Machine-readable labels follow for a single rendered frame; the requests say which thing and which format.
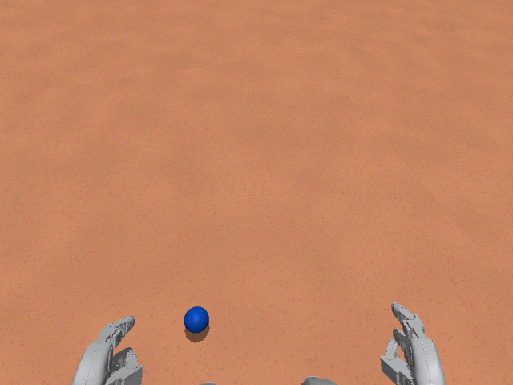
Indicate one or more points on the left robot hand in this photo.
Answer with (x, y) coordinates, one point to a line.
(98, 366)

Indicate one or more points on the ball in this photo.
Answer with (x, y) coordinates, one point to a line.
(196, 319)

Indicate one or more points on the right robot hand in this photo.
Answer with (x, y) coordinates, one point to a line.
(423, 365)

